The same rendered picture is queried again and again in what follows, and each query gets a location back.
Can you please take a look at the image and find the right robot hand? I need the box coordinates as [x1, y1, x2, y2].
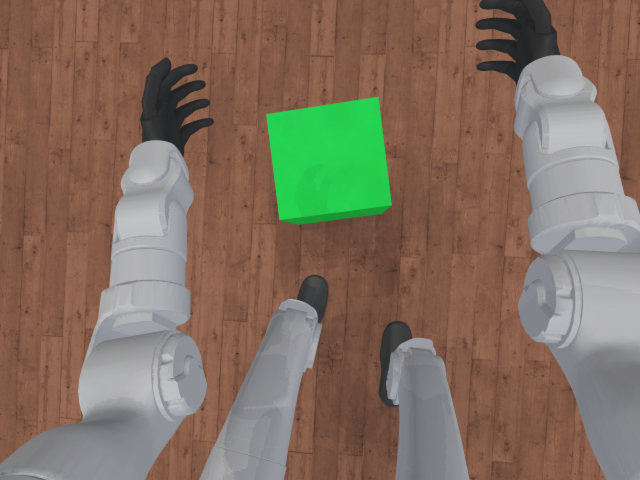
[475, 0, 560, 86]

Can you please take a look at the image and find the left robot hand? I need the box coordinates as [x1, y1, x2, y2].
[140, 57, 214, 157]

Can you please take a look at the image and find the right robot forearm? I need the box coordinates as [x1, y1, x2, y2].
[514, 55, 640, 255]

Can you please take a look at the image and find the carton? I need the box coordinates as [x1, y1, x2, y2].
[266, 97, 392, 225]

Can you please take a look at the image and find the right robot shin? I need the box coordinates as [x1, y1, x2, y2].
[386, 338, 446, 388]

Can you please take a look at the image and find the robot left upper arm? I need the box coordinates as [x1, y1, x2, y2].
[0, 330, 207, 480]

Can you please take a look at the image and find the robot right foot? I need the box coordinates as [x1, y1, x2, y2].
[379, 321, 412, 407]

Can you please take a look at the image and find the left robot forearm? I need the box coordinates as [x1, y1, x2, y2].
[78, 140, 194, 414]

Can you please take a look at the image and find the robot right upper arm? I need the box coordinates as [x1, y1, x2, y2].
[518, 249, 640, 480]

